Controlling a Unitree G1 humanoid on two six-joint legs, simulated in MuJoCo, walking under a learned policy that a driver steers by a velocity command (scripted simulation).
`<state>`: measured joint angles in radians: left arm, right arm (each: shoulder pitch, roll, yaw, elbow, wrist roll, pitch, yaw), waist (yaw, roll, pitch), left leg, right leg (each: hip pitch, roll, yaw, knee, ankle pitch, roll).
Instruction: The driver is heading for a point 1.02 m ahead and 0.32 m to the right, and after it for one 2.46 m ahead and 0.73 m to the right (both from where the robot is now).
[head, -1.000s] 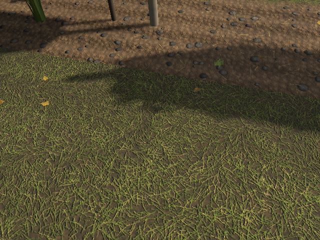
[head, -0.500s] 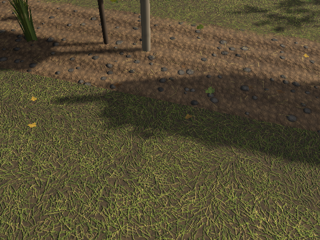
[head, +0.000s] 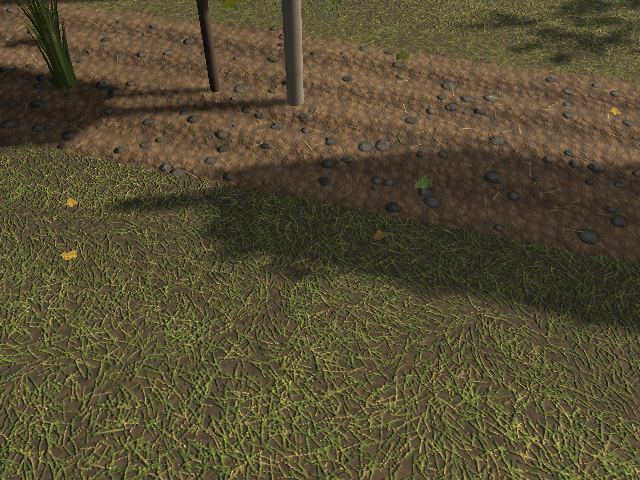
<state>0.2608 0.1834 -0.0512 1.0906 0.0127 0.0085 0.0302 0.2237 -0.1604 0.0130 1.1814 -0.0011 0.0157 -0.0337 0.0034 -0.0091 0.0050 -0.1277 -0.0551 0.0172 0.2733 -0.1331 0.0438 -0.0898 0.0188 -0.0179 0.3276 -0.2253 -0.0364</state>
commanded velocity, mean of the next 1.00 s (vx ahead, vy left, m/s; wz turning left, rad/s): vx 0.35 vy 0.00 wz -0.26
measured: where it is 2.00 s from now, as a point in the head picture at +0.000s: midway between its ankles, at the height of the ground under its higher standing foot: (392, 411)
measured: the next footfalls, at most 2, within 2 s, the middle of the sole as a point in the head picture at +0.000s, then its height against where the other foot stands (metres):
right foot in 0.98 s outside the picture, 0.19 m lower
left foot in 1.36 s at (334, 409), level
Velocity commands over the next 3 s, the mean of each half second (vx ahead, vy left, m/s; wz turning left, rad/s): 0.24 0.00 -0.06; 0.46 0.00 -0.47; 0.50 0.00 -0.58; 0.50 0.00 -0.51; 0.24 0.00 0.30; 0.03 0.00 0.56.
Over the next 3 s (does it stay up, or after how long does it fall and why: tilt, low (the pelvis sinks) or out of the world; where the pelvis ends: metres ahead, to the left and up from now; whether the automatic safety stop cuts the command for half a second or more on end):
stays up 0.98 -0.45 -0.40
